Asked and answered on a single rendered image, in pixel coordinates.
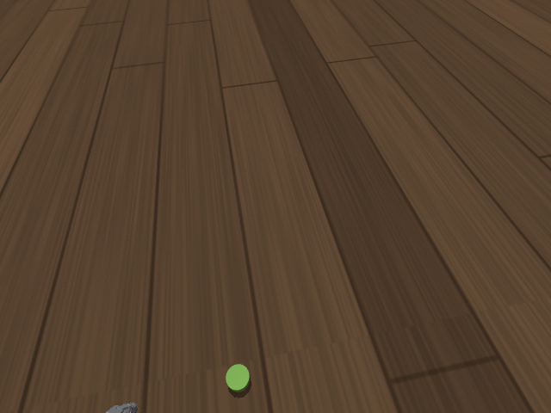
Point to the tin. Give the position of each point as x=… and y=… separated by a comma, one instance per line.
x=238, y=378

